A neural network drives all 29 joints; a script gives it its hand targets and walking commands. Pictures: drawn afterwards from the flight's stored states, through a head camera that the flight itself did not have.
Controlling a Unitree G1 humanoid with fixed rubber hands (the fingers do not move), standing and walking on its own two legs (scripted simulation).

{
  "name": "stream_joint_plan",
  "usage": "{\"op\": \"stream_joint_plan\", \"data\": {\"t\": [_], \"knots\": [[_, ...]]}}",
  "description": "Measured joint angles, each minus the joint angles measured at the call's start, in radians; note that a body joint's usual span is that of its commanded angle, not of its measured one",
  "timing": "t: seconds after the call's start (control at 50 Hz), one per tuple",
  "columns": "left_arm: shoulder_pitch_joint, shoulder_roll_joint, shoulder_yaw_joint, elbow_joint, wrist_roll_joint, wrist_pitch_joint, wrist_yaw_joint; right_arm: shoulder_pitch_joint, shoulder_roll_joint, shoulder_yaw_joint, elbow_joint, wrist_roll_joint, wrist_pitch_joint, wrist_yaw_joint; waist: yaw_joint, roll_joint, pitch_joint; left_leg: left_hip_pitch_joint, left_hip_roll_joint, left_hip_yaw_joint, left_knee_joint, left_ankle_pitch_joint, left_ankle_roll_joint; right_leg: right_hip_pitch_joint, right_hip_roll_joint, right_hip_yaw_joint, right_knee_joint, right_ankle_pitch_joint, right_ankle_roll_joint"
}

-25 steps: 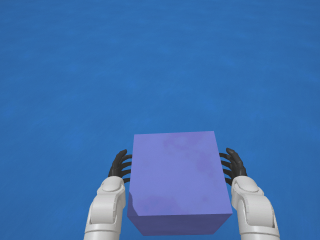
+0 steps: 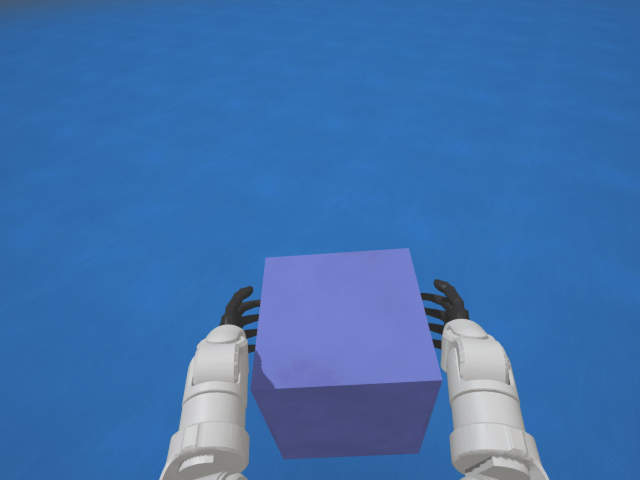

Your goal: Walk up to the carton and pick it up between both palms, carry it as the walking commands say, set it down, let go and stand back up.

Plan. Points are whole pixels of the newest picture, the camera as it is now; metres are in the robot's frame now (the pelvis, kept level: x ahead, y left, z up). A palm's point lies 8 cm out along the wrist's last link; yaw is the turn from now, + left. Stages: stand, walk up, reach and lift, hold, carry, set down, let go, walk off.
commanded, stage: set down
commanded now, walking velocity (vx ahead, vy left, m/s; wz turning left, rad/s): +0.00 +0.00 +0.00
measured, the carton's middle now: (343, 357) +0.32 -0.03 -0.04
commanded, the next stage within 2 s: none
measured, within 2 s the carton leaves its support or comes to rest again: neither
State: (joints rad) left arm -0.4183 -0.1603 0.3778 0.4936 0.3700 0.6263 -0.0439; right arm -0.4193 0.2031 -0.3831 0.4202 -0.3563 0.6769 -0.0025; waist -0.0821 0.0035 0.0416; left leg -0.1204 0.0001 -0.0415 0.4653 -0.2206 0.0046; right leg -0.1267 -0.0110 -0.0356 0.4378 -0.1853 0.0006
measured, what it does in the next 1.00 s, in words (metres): lowers itself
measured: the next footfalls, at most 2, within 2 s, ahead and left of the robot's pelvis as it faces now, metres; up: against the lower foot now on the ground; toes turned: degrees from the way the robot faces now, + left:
none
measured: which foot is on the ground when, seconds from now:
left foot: down 0.00-1.00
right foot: down 0.00-1.00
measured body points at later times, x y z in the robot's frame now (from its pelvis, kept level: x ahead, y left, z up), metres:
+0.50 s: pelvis -0.01 +0.02 -0.02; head +0.11 +0.01 +0.41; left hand +0.36 +0.13 -0.07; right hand +0.32 -0.17 -0.07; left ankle +0.03 +0.13 -0.74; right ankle +0.04 -0.12 -0.74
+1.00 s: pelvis -0.03 +0.01 -0.09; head +0.16 +0.00 +0.32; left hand +0.39 +0.12 -0.16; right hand +0.35 -0.18 -0.16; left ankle +0.03 +0.13 -0.74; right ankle +0.04 -0.12 -0.74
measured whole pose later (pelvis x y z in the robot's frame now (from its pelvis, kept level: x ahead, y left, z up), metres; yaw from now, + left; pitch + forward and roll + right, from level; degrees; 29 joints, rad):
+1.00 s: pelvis -0.03 +0.01 -0.09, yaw -2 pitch +31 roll +0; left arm -0.63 -0.15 0.43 0.52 0.33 0.30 -0.03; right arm -0.56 0.22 -0.51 0.40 -0.35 0.31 0.03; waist -0.05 0.02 -0.12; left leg -1.22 -0.01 -0.01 1.04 -0.36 0.00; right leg -1.24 -0.01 0.01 1.01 -0.31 0.01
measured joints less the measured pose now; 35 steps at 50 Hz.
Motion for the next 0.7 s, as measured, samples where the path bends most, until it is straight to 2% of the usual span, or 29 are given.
{"op": "stream_joint_plan", "data": {"t": [0.2,0.48,0.7], "knots": [[-0.016,-0.007,0.017,0.039,0.011,-0.12,0.01,-0.004,0.002,-0.029,0.03,-0.026,-0.128,0.018,0.004,0.002,0.012,-0.141,-0.006,0.015,0.05,-0.009,0.001,-0.146,-0.005,0.017,0.048,-0.004,0.009],[-0.062,-0.023,0.016,0.027,0.003,-0.286,0.029,-0.018,0.007,-0.081,0.014,-0.026,-0.33,0.047,0.021,0.005,0.008,-0.484,-0.016,0.041,0.206,-0.039,0.015,-0.494,-0.013,0.046,0.202,-0.026,0.021],[-0.121,-0.023,0.017,0.002,-0.029,-0.326,0.029,-0.05,0.01,-0.102,-0.038,0.003,-0.377,0.05,0.028,0.019,-0.055,-0.776,-0.02,0.041,0.365,-0.077,0.013,-0.789,-0.016,0.049,0.365,-0.066,0.023]]}}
